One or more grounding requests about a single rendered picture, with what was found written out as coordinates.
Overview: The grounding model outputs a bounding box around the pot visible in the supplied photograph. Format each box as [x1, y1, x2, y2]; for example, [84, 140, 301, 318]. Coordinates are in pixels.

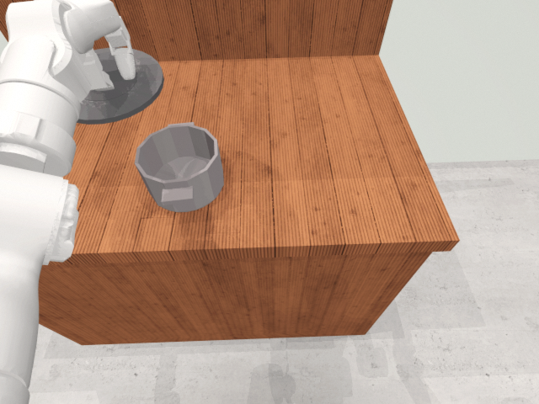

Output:
[135, 122, 224, 212]

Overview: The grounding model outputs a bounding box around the table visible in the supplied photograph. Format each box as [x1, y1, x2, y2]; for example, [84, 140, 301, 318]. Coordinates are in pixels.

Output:
[0, 0, 460, 345]

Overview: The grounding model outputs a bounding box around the robot left forearm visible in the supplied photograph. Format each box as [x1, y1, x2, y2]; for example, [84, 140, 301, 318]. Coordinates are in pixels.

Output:
[0, 0, 94, 177]

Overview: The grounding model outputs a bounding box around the knob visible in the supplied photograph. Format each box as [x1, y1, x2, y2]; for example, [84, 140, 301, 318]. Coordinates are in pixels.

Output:
[97, 51, 122, 82]

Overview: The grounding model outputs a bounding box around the lid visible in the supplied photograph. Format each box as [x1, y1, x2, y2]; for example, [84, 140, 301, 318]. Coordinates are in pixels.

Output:
[77, 47, 164, 125]

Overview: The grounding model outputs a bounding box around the left robot upper arm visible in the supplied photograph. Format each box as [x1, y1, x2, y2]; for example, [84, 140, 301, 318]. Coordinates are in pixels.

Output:
[0, 164, 79, 404]

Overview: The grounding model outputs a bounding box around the robot left hand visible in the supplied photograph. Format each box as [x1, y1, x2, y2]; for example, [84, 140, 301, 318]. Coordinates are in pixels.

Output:
[68, 0, 136, 91]

